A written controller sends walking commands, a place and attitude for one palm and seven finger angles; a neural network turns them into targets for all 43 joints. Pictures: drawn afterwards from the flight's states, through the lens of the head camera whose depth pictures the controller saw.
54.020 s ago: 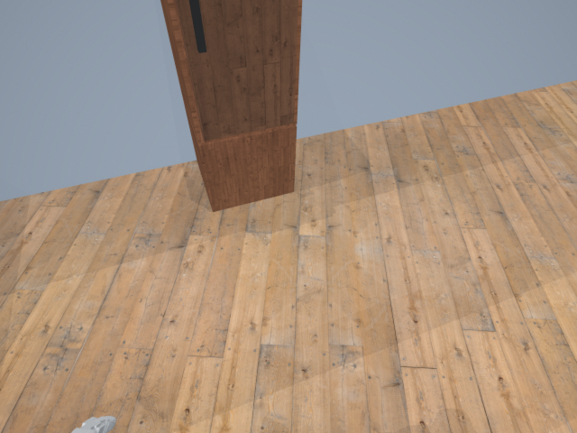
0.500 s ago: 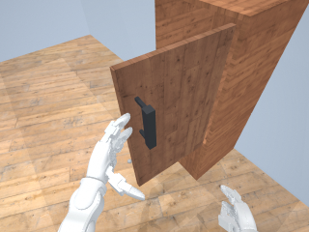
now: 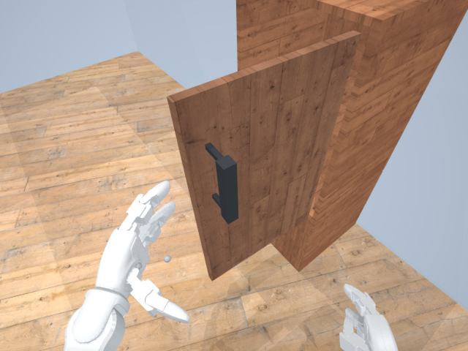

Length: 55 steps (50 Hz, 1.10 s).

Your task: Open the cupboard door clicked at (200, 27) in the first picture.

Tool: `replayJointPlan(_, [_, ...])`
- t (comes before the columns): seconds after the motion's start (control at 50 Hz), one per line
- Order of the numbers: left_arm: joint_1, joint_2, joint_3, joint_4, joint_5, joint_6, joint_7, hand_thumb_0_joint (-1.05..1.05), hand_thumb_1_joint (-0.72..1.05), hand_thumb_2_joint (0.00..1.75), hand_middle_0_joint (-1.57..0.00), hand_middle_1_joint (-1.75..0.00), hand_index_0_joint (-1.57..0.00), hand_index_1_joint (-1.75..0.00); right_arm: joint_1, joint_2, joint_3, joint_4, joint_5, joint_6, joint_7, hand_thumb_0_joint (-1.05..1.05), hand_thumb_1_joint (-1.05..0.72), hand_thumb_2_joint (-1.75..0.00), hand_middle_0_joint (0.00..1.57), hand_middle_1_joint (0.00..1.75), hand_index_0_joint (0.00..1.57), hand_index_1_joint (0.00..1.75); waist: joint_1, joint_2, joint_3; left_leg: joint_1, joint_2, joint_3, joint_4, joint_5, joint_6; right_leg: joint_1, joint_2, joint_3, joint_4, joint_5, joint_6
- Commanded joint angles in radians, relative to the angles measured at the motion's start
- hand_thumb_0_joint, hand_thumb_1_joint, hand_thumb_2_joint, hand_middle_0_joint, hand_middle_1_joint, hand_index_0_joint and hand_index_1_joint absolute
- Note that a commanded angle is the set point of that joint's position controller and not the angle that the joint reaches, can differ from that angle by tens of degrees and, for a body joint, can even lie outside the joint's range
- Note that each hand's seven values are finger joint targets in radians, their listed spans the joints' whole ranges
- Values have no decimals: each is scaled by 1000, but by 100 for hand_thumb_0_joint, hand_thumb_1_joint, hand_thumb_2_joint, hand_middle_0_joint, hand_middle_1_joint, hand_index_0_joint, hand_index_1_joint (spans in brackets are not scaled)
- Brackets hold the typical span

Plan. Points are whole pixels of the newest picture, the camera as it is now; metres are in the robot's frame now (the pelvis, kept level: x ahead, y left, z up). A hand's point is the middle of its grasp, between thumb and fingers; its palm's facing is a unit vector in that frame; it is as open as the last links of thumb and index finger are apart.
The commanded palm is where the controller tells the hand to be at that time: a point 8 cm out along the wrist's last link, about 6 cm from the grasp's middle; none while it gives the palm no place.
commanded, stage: draw the hand back to the body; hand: left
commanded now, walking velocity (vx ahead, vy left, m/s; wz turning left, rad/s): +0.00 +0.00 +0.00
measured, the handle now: (221, 184) +0.37 +0.05 +0.11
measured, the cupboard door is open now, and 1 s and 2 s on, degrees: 86 86 86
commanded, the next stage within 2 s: step back with the hand held close in 1.52 s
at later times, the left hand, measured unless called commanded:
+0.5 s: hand (104, 258) +0.21 +0.19 +0.14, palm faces +0.02 -0.99 -0.17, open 16.0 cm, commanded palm +0.17 +0.24 +0.15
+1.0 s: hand (42, 238) +0.21 +0.26 +0.17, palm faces +0.38 -0.84 -0.38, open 10.8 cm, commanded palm +0.16 +0.30 +0.19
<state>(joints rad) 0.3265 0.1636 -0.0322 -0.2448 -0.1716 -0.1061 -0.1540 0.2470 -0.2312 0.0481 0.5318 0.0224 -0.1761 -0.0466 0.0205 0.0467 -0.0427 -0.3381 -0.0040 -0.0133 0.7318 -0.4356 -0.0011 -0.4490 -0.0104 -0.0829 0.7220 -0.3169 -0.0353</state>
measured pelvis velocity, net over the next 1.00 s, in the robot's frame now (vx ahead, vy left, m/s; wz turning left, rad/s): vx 0.01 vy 0.02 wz -0.02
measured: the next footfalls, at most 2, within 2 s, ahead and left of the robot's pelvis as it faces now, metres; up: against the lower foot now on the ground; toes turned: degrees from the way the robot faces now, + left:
none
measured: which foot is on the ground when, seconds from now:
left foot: down 0.00-1.00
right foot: down 0.00-1.00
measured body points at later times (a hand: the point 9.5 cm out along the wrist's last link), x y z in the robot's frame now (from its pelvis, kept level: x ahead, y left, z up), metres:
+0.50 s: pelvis +0.00 +0.01 +0.01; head -0.02 +0.00 +0.46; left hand +0.20 +0.24 +0.15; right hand +0.20 -0.20 -0.05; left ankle -0.03 +0.12 -0.71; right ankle +0.04 -0.10 -0.71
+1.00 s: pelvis +0.01 +0.02 +0.03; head +0.00 +0.00 +0.48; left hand +0.19 +0.30 +0.19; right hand +0.20 -0.20 -0.06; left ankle -0.03 +0.12 -0.71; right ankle +0.04 -0.10 -0.71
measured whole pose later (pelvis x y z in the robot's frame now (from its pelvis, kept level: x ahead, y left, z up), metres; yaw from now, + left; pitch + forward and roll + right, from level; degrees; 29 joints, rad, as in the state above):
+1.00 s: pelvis +0.01 +0.02 +0.03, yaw -1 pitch -4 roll -1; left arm 0.46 0.31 0.26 -0.38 -0.03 -0.12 0.11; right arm 0.20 -0.21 0.03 0.65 -0.01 -0.15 -0.06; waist 0.07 0.06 0.03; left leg -0.03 -0.01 0.01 0.42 -0.31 0.02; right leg -0.14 0.00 -0.06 0.40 -0.19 -0.01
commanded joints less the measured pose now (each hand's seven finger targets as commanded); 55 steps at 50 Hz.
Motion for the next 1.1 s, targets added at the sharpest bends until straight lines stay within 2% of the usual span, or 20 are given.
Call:
replayJointPlan(0.0, [-107, 119, 116, -263, -17, -66, 6, 0, -50, 30, -15, -30, -15, -30, -105, -87, -29, -175, 4, -78, -9, 0, -90, -90, 20, 30, 20, 30, 15, -44, -169, -71, -19, -5, -129, 215, 13, 233, -11, 63, -119, 160, 16])
replayJointPlan(0.06, [-45, 137, 155, -261, -36, -51, -8, 0, -50, 30, -15, -30, -15, -30, -110, -90, -27, -173, 8, -80, -10, 0, -90, -90, 20, 30, 20, 30, 25, -49, -161, -69, -17, -4, -138, 252, 12, 259, -8, 56, -122, 211, 14])
replayJointPlan(0.08, [-43, 109, 132, -266, -42, -44, -18, 0, -50, 30, -15, -30, -15, -30, -114, -86, -25, -174, 11, -80, -9, 0, -90, -90, 20, 30, 20, 30, 16, -54, -139, -64, -16, 1, -141, 250, 13, 247, -7, 53, -129, 215, 18])
replayJointPlan(0.16, [-66, 146, 168, -268, -62, -15, -42, 0, -50, 30, -15, -30, -15, -30, -128, -101, -26, -169, 16, -84, -18, 0, -90, -90, 20, 30, 20, 30, 10, -60, -77, -62, -14, -5, -152, 187, 16, 212, -3, 57, -167, 109, 22])
replayJointPlan(0.18, [-86, 134, 151, -288, -62, -10, -48, 0, -50, 30, -15, -30, -15, -30, -130, -98, -24, -173, 16, -86, -21, 0, -90, -90, 20, 30, 20, 30, 5, -40, -89, -49, -16, -5, -154, 187, 17, 212, -5, 57, -169, 107, 23])
replayJointPlan(0.26, [-80, 194, 230, -281, -87, 6, -66, 0, -50, 30, -15, -30, -15, -30, -130, -106, -23, -159, 17, -97, -31, 0, -90, -90, 20, 30, 20, 30, 14, -69, -93, -41, -15, -13, -161, 178, 17, 228, -4, 60, -187, 75, 23])
replayJointPlan(0.32, [-96, 200, 250, -296, -104, 11, -88, 0, -50, 30, -15, -30, -15, -30, -135, -105, -19, -155, 20, -103, -35, 0, -90, -90, 20, 30, 20, 30, 16, -31, -88, -25, -16, -15, -173, 201, 15, 243, -3, 50, -188, 111, 21])
replayJointPlan(0.42, [-90, 213, 273, -304, -127, 29, -123, 0, -32, 37, -16, -30, -16, -30, -143, -110, -16, -147, 25, -120, -36, 0, -90, -90, 20, 30, 20, 30, 20, -13, -82, 5, -14, -22, -193, 230, 13, 258, 4, 32, -195, 154, 20])
replayJointPlan(0.44, [-151, 314, 283, -443, 33, -16, 52, 0, -29, 39, -16, -30, -16, -30, -143, -92, -32, -141, -3, -116, -49, 0, -90, -90, 20, 30, 20, 30, 38, 5, -66, -3, -1, -10, -241, 215, 18, 302, -4, 56, -231, 126, 17])
replayJointPlan(0.46, [-61, 268, 269, -383, 57, -16, 131, 0, -26, 40, -16, -30, -16, -30, -130, -87, -26, -122, -14, -119, -50, 0, -90, -90, 20, 30, 20, 30, 26, -34, 2, -10, 1, -13, -253, 171, 11, 280, -6, 57, -264, 67, 15])
replayJointPlan(0.48, [2, 197, 215, -365, 74, -13, 168, 0, -22, 42, -16, -30, -16, -30, -137, -84, -22, -117, -20, -109, -46, 0, -90, -90, 20, 30, 20, 30, 25, -29, 21, -1, 4, -16, -274, 179, 12, 292, -7, 47, -269, 72, 16])
replayJointPlan(0.5, [36, 184, 206, -339, 87, -13, 194, 0, -18, 43, -16, -30, -16, -30, -138, -83, -25, -107, -18, -98, -42, 0, -90, -90, 20, 30, 20, 30, 23, -17, 37, 13, 8, -10, -285, 198, 12, 297, -7, 47, -275, 92, 15])
replayJointPlan(0.56, [43, 245, 260, -345, 116, -34, 242, 0, -8, 48, -16, -30, -16, -30, -148, -92, -33, -89, -23, -76, -39, 0, -90, -90, 20, 30, 20, 30, 32, -6, 11, 54, 14, -3, -316, 236, 11, 350, -7, 48, -293, 128, 12])
replayJointPlan(0.64, [16, 243, 266, -377, 139, -58, 272, 0, 6, 54, -17, -30, -17, -30, -156, -85, -38, -79, -27, -65, -40, 0, -90, -90, 20, 30, 20, 30, 28, 30, -20, 109, 14, 3, -355, 289, 11, 390, -7, 45, -309, 173, 13])
replayJointPlan(0.66, [22, 272, 293, -362, 141, -61, 280, 0, 9, 55, -17, -30, -17, -30, -160, -90, -39, -68, -29, -64, -42, 0, -90, -90, 20, 30, 20, 30, 31, 13, -9, 111, 15, 3, -360, 289, 11, 399, -6, 47, -319, 178, 12])
replayJointPlan(0.8, [45, 271, 329, -373, 146, -75, 289, 0, 34, 66, -18, -30, -18, -30, -166, -87, -47, -49, -31, -55, -35, 0, -90, -90, 20, 30, 20, 30, 36, 27, -20, 159, 20, 4, -386, 421, 4, 442, -2, 42, -330, 272, 15])
replayJointPlan(0.84, [74, 279, 358, -345, 143, -73, 289, 0, 41, 69, -18, -30, -18, -30, -166, -86, -51, -44, -31, -46, -32, 0, -90, -90, 20, 30, 20, 30, 41, -15, -12, 160, 23, 6, -388, 456, 2, 451, 2, 39, -333, 300, 17])
replayJointPlan(0.86, [79, 310, 391, -335, 143, -73, 290, 0, 44, 70, -18, -30, -18, -30, -173, -91, -57, -41, -29, -42, -32, 0, -90, -90, 20, 30, 20, 30, 47, -28, -16, 166, 24, 8, -386, 449, 3, 457, 4, 42, -338, 299, 16])
replayJointPlan(0.94, [61, 306, 409, -351, 139, -79, 287, 0, 58, 76, -19, -30, -19, -30, -176, -86, -59, -42, -27, -28, -27, 0, -90, -90, 20, 30, 20, 30, 46, 26, -12, 178, 24, 13, -394, 475, -1, 456, 4, 45, -345, 308, 17])
replayJointPlan(1.08, [52, 350, 484, -342, 131, -83, 294, 0, 83, 87, -20, -30, -20, -30, -178, -87, -65, -37, -27, -21, -27, 0, -90, -90, 20, 30, 20, 30, 51, 21, -10, 184, 25, 13, -402, 494, -5, 469, 5, 46, -354, 323, 18])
